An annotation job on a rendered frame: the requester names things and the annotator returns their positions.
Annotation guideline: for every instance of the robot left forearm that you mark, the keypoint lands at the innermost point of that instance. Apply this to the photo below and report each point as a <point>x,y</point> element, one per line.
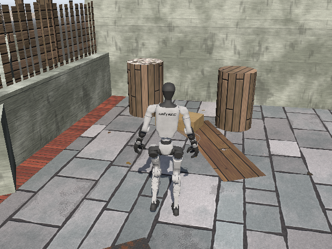
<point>140,136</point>

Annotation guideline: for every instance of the robot right forearm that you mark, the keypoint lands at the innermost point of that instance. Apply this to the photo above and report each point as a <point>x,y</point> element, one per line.
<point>192,139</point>

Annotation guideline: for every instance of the robot right shin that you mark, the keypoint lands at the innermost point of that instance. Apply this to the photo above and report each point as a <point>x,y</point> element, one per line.
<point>176,191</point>

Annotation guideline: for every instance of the left robot hand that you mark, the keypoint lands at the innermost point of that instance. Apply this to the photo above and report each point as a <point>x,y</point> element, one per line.
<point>136,146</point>

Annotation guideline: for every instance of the humanoid robot head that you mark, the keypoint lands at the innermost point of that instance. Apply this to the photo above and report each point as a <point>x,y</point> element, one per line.
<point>168,90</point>

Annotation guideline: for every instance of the robot left upper arm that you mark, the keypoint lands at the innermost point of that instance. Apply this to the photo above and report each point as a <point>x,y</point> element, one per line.
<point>148,116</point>

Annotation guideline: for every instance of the right robot hand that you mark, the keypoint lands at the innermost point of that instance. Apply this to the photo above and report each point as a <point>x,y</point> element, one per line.
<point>196,150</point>

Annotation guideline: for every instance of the robot right upper arm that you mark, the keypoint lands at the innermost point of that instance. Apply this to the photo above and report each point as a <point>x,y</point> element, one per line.
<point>186,119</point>

